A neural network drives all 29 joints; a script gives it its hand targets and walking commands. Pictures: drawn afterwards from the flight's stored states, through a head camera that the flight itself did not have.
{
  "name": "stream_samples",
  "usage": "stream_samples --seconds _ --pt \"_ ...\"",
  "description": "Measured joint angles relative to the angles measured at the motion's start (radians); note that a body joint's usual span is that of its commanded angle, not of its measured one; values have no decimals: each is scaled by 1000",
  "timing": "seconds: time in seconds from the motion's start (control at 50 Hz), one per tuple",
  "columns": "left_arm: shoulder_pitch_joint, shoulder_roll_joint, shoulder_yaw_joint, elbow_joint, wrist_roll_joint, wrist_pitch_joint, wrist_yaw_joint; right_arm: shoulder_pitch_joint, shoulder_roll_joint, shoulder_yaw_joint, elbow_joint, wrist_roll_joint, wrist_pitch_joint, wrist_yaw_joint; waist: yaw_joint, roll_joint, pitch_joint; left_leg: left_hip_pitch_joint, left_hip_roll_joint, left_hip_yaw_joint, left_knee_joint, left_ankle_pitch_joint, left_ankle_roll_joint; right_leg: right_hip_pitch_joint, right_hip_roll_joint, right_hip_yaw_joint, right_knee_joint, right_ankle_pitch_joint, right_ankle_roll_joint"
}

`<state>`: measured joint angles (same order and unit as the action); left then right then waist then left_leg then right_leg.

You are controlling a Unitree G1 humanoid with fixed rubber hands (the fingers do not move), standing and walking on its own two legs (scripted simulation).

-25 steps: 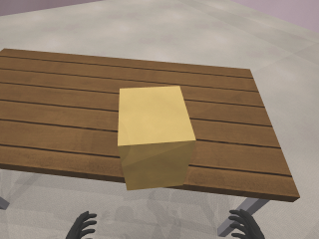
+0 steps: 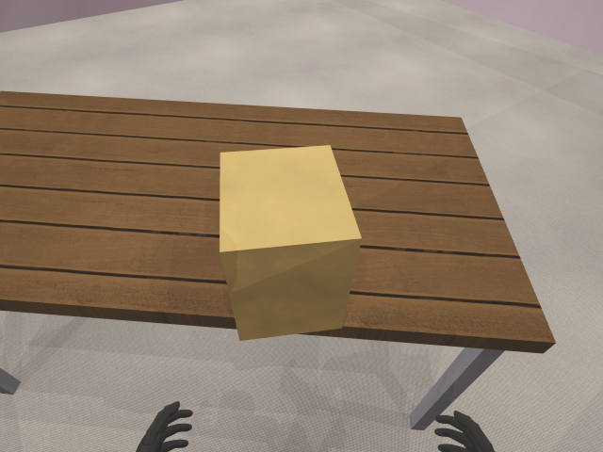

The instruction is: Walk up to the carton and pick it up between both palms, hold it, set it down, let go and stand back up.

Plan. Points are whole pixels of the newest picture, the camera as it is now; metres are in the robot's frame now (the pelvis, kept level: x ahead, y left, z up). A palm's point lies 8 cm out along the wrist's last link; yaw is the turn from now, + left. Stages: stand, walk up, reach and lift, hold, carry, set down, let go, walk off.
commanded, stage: stand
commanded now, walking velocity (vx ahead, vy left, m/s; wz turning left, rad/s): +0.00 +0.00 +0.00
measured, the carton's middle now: (284, 244) +0.44 +0.05 +0.02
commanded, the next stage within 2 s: none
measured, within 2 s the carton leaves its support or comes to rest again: neither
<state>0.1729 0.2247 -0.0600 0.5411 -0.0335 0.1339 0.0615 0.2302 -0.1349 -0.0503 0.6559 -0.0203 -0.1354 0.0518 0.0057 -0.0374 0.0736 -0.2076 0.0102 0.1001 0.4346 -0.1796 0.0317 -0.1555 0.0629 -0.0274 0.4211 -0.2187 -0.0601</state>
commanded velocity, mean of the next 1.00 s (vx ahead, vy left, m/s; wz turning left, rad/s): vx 0.00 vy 0.00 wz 0.00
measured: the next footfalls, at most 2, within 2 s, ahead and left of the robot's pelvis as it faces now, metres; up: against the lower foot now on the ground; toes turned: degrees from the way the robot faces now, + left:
none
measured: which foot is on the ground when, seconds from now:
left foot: down 0.00-1.00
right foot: down 0.00-1.00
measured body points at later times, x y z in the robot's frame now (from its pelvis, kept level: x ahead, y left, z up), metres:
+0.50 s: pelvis +0.01 +0.03 +0.00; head +0.02 +0.03 +0.45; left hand +0.08 +0.26 -0.15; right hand +0.07 -0.21 -0.14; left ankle +0.04 +0.10 -0.74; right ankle +0.01 -0.08 -0.74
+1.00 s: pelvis +0.02 +0.03 +0.00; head +0.00 +0.03 +0.45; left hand +0.01 +0.24 -0.16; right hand -0.01 -0.21 -0.15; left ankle +0.04 +0.10 -0.74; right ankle +0.01 -0.08 -0.74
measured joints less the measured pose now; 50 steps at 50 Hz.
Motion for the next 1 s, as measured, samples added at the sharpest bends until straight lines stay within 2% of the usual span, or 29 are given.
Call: stream_samples --seconds 0.04,0.08,0.14,0.22,0.34,0.54,0.64,0.78,1.0 --pt "-6 1 3 -10 5 1 -1 -12 1 7 -2 4 -1 -2 -3 -7 -2 6 -1 0 2 -4 1 8 -1 0 -1 -3 2" --pt "-9 -1 14 9 37 -35 -19 -20 -5 15 3 -11 26 -9 -2 -9 -24 -11 -1 0 11 -11 4 -8 -2 0 6 -7 3" --pt "3 -7 34 62 69 -100 -57 -24 -28 16 10 -22 100 -28 6 14 -49 -50 6 8 44 -30 12 -41 4 8 19 -12 7" --pt "32 -11 58 132 74 -128 -80 8 -54 15 43 -15 144 -44 13 44 -56 -82 6 10 85 -55 23 -67 2 9 47 -28 14" --pt "98 -15 74 219 67 -121 -69 73 -49 20 96 -13 165 -43 10 46 -89 -90 -3 19 111 -81 34 -84 -8 18 88 -59 22" --pt "132 -48 69 350 61 -130 -55 111 -33 30 173 -13 149 -73 5 29 -99 -59 -22 41 39 -43 50 -76 -25 40 55 -35 39" --pt "129 -47 73 395 61 -129 -49 121 -26 28 211 -2 144 -80 7 16 -115 -40 -28 42 4 -22 48 -62 -29 42 31 -19 38" --pt "146 -76 62 470 56 -131 -51 143 -40 18 268 2 147 -76 -3 39 -106 -35 -41 45 -60 18 52 -67 -38 45 -9 11 41" --pt "174 -89 57 571 52 -139 -36 171 -26 18 369 -1 132 -81 -11 31 -124 4 -38 38 -70 11 43 -26 -34 40 -21 1 36"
